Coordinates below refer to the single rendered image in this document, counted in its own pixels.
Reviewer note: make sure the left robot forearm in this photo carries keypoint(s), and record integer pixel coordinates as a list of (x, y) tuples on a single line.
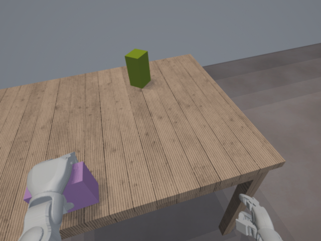
[(43, 218)]

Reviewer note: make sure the right robot forearm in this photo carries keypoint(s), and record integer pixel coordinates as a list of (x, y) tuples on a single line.
[(267, 234)]

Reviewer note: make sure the sponge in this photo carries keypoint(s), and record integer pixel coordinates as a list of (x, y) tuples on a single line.
[(81, 189)]

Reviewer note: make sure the left robot hand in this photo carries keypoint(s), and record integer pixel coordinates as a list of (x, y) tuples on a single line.
[(52, 176)]

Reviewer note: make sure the right robot hand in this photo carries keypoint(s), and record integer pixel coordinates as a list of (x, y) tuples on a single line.
[(250, 224)]

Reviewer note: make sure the table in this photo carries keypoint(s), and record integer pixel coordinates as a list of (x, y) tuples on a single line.
[(178, 138)]

